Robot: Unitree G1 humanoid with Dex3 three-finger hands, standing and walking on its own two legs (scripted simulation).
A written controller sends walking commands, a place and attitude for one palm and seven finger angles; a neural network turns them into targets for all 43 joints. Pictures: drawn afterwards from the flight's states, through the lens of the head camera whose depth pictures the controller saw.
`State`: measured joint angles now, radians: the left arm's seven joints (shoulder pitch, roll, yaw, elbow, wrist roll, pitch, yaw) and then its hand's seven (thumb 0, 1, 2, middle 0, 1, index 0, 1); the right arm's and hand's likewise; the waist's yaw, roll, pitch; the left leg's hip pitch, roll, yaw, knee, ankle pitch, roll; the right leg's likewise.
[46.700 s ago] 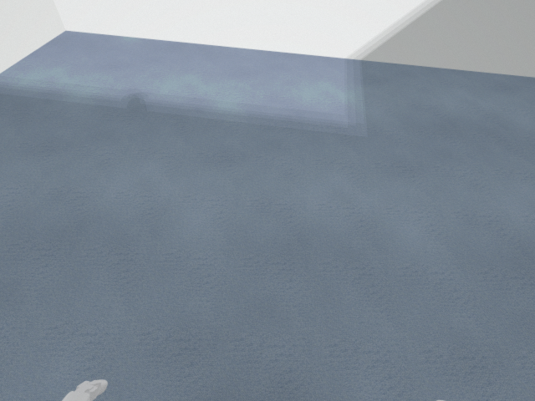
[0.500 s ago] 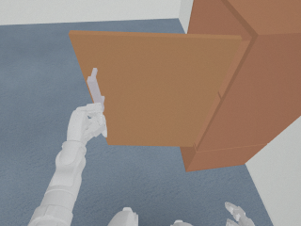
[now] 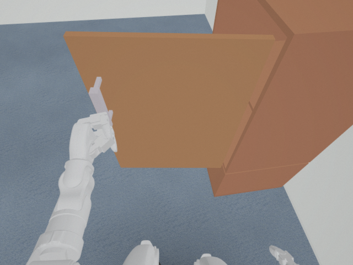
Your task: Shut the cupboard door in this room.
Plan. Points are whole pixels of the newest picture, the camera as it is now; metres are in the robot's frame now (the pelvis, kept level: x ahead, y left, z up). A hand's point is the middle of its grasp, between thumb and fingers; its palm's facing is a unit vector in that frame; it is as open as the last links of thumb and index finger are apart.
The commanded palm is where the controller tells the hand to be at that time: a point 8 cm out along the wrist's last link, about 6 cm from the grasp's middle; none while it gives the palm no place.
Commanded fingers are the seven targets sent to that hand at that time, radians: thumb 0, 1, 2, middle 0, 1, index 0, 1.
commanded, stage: push the door shut along its arc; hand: left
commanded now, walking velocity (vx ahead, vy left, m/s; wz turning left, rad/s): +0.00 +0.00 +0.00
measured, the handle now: (103, 104) +0.49 +0.20 +0.06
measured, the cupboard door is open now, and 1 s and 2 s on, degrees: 82 71 60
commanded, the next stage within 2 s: pull the fist back off the door in 1.94 s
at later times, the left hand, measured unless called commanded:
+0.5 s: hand (113, 121) +0.43 +0.17 +0.06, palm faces -0.09 -1.00 -0.02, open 3.1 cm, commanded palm +0.42 +0.21 +0.06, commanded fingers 0.00 0.90 0.90 -1.30 -1.50 -1.30 -1.50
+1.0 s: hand (127, 103) +0.49 +0.14 +0.06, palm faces -0.22 -0.97 -0.04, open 3.1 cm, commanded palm +0.49 +0.18 +0.06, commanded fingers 0.00 0.90 0.90 -1.30 -1.50 -1.30 -1.50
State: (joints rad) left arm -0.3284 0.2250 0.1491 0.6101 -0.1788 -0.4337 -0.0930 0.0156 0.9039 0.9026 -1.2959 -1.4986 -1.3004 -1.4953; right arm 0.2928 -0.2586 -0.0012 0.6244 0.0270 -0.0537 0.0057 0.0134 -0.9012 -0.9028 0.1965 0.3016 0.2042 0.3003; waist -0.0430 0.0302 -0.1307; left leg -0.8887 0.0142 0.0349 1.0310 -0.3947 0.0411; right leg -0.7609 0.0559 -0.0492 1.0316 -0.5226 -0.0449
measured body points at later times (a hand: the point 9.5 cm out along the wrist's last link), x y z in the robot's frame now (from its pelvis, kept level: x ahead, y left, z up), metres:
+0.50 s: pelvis +0.00 +0.00 -0.01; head +0.08 +0.01 +0.44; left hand +0.43 +0.22 +0.07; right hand +0.08 -0.26 -0.12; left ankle +0.06 +0.09 -0.67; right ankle -0.01 -0.09 -0.67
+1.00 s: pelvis -0.01 +0.02 -0.02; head +0.10 +0.04 +0.41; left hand +0.49 +0.19 +0.07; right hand +0.01 -0.26 -0.13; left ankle +0.06 +0.09 -0.67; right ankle -0.01 -0.09 -0.67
